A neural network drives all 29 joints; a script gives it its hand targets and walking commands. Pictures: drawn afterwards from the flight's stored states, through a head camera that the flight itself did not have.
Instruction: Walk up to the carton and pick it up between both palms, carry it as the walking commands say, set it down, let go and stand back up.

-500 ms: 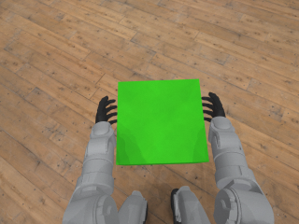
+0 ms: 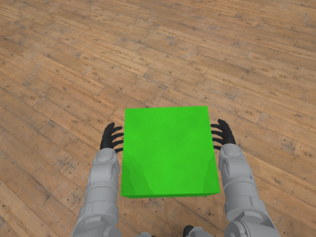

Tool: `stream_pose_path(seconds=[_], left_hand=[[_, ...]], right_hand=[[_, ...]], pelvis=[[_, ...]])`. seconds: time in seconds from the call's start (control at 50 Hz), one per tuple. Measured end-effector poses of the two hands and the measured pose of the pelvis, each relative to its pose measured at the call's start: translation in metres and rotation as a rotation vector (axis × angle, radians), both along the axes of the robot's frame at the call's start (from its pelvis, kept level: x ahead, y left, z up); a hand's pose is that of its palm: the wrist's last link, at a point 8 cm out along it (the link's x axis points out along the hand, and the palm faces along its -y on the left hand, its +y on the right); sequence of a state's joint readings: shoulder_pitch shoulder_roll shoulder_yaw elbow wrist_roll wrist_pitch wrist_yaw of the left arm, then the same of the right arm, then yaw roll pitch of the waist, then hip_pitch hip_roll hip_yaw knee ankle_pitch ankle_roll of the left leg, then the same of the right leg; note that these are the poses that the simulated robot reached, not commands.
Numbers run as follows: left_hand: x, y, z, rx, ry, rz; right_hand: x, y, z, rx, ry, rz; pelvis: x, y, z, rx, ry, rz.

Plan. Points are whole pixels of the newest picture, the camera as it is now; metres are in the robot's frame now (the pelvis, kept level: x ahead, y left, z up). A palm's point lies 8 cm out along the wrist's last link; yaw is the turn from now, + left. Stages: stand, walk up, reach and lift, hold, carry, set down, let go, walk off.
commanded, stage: reach and lift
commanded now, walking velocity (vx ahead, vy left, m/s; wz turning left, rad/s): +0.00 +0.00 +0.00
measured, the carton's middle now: (167, 154) +0.36 +0.01 -0.10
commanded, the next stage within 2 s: hold in 1.82 s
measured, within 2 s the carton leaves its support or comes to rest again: neither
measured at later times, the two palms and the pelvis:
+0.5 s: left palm (98, 144) +0.32 +0.16 +0.07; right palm (236, 138) +0.34 -0.16 +0.05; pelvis +0.01 +0.00 +0.02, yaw -1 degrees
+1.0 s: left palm (91, 141) +0.31 +0.17 +0.09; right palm (240, 137) +0.32 -0.16 +0.08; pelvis +0.01 +0.00 +0.03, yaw +0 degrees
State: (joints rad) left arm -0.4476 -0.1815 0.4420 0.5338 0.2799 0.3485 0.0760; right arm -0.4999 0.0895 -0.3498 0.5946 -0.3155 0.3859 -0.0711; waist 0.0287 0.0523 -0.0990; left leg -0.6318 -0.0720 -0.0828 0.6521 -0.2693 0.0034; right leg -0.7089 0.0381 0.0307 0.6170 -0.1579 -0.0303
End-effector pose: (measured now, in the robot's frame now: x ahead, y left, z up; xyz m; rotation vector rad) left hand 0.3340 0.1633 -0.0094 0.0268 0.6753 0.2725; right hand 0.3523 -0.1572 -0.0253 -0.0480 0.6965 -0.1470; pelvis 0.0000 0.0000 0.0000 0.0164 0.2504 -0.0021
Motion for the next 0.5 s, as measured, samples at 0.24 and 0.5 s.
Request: stream_pose_path(seconds=[0.24,0.5], left_hand=[[-0.007,0.0,0.036,0.008,-0.018,0.004],[-0.016,-0.001,0.075,0.019,-0.034,0.003]], right_hand=[[-0.007,0.001,0.041,-0.004,-0.025,-0.009],[-0.016,0.0,0.078,0.0,-0.045,-0.011]], pelvis=[[0.006,0.001,0.014,-0.006,-0.116,-0.006],[0.008,-0.002,0.022,-0.005,-0.235,-0.015]])
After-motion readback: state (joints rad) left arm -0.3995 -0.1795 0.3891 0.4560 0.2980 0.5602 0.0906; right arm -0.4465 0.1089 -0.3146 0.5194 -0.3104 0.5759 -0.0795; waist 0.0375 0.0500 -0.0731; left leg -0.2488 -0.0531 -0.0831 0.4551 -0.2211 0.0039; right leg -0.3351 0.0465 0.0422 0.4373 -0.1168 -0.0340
